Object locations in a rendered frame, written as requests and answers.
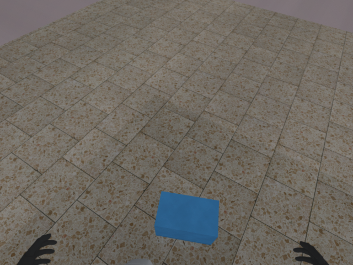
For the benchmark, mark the carton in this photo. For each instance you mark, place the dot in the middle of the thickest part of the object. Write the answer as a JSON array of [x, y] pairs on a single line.
[[187, 218]]

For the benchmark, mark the left robot hand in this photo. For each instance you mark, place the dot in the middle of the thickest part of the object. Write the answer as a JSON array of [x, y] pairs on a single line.
[[29, 257]]

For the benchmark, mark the right robot hand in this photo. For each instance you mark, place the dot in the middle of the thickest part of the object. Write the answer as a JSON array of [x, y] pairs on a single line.
[[315, 257]]

